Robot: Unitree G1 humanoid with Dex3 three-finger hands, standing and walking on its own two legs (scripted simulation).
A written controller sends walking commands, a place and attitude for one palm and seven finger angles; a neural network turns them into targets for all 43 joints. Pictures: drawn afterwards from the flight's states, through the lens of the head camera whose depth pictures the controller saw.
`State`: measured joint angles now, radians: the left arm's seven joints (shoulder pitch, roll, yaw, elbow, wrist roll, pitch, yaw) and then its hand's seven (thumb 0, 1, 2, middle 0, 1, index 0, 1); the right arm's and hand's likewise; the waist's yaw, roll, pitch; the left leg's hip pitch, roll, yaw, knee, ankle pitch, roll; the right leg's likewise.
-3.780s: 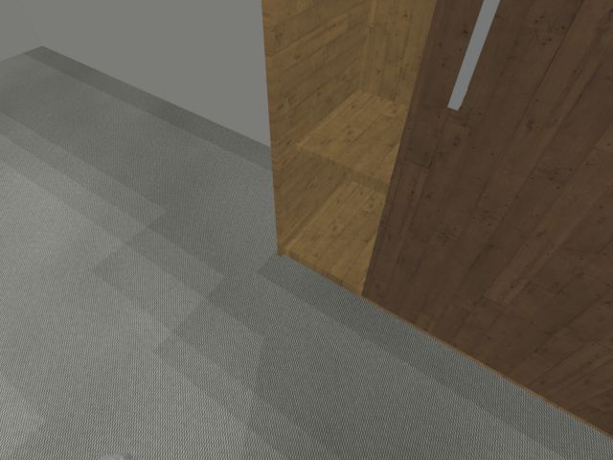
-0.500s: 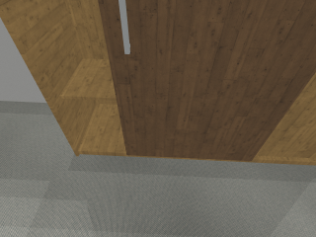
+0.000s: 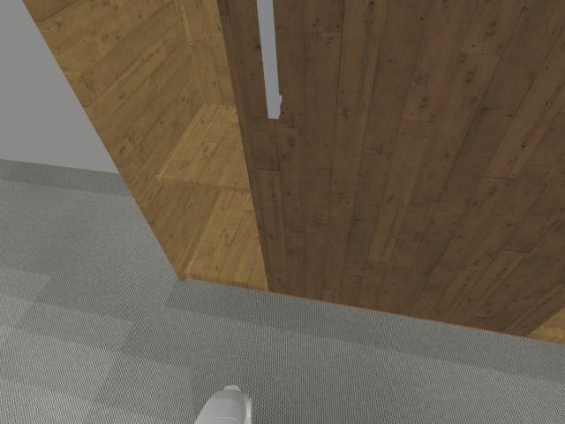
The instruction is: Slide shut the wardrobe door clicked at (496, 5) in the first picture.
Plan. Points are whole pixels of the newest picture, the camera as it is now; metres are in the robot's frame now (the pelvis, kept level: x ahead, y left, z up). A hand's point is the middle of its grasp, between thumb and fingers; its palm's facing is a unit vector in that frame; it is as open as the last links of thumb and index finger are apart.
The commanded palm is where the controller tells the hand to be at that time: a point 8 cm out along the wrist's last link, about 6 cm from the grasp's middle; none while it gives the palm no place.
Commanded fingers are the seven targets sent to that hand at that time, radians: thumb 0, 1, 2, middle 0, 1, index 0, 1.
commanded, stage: take the last steps up to it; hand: right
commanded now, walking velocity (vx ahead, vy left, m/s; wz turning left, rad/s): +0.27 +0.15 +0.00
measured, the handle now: (270, 33) +0.64 +0.07 +0.25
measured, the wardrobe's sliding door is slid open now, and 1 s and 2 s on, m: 0.37 0.37 0.37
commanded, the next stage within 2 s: come to a stop and stand still in 0.24 s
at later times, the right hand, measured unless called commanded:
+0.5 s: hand (355, 394) +0.22 -0.09 -0.19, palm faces +0.06 +0.99 -0.16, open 7.2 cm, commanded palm none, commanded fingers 0.00 -0.90 -0.90 0.20 0.30 0.20 0.30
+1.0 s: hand (344, 421) +0.17 -0.07 -0.18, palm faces +0.07 +0.95 -0.29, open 7.4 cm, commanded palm none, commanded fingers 0.00 -0.90 -0.90 0.20 0.30 0.20 0.30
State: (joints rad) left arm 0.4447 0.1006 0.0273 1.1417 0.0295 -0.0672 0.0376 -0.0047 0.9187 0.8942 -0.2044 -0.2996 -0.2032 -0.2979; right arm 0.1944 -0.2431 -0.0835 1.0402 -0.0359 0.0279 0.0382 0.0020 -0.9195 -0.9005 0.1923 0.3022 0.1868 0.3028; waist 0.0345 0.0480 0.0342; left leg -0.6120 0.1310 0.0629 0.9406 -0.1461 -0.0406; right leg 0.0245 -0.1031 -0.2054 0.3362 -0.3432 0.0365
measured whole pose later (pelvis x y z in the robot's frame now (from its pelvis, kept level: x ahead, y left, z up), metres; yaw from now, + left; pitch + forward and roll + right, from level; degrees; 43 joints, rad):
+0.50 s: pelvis +0.18 +0.08 -0.01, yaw +0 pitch -1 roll +4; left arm 0.14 0.16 0.03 1.02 0.01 -0.02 0.03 0.00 0.91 0.90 -0.20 -0.30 -0.20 -0.30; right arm 0.22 -0.15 -0.03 1.08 -0.02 -0.03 -0.03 -0.01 -0.94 -0.90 0.20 0.30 0.19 0.30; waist -0.01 -0.04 0.03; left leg -0.20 -0.06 0.19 0.47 -0.27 0.06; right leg -0.37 -0.09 -0.08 0.66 -0.24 0.02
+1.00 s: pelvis +0.15 +0.13 -0.02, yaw -2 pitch -1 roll +1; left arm 0.19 0.25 0.08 0.93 0.02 0.06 0.00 0.00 0.91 0.89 -0.20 -0.30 -0.20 -0.30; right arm 0.31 -0.18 -0.02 0.93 -0.03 0.01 -0.04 0.00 -0.91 -0.90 0.20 0.30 0.19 0.30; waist 0.00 -0.07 0.04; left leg -0.27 0.01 0.02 0.66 -0.38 -0.01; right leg -0.46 0.00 0.01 0.93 -0.37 0.00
